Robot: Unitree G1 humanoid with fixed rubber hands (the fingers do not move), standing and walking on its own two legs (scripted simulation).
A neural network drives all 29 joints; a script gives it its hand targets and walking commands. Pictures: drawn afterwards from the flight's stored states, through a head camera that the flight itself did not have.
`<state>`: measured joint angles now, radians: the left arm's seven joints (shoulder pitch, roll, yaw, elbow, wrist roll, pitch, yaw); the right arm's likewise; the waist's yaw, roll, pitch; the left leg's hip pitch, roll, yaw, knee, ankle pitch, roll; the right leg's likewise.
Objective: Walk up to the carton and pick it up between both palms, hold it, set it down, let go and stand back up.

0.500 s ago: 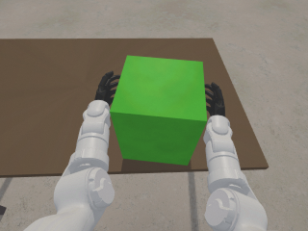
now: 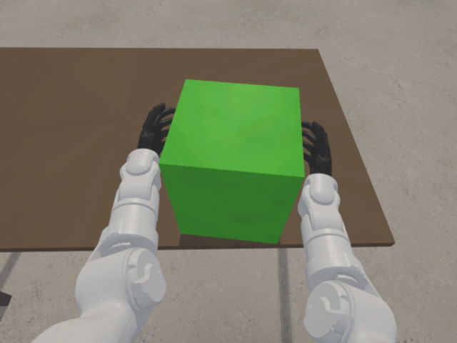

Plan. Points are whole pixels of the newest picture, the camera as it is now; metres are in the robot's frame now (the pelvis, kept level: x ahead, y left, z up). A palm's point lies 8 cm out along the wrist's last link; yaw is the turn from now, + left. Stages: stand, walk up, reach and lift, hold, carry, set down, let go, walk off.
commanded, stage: set down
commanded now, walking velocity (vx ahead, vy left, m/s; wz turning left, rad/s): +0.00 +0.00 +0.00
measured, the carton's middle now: (234, 167) +0.45 +0.00 +0.03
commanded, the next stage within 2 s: none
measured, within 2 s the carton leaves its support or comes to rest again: rests again in 0.34 s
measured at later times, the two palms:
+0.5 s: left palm (150, 149) +0.44 +0.15 +0.09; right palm (317, 171) +0.39 -0.14 +0.08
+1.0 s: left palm (150, 149) +0.44 +0.15 +0.09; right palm (319, 169) +0.40 -0.15 +0.08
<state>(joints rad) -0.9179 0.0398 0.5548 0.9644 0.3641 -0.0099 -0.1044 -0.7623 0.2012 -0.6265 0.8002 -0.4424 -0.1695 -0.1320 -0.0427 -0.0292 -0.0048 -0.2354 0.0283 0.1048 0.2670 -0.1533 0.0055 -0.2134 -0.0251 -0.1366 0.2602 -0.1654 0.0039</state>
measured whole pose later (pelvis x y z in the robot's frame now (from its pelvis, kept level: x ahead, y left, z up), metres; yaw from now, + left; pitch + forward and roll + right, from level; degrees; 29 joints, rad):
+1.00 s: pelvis -0.01 +0.01 +0.00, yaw +0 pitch +7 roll +0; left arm -0.97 0.04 0.64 1.03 0.45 -0.07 -0.11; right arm -0.81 0.22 -0.71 0.76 -0.54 -0.12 -0.07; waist -0.05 -0.04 0.01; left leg -0.27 0.02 0.11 0.30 -0.15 0.02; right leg -0.25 -0.04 -0.13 0.30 -0.17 0.01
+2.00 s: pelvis -0.06 +0.00 -0.03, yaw -1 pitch +18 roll -1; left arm -0.97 0.36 -0.08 1.45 -0.31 -0.29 -0.06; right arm -0.82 -0.15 0.04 1.18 0.33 -0.22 -0.20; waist -0.06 0.01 -0.23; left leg -0.69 0.05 0.09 0.56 -0.18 0.02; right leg -0.65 -0.03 -0.13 0.52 -0.18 -0.02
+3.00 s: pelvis -0.03 +0.00 +0.00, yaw -1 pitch -7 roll -1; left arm 0.00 0.34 0.04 0.25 -0.21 0.15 -0.11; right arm 0.09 -0.04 0.04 0.20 0.19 0.00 -0.23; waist 0.02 -0.04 0.04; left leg -0.06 0.05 0.10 0.38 -0.20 0.00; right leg -0.02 0.00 -0.12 0.32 -0.18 -0.02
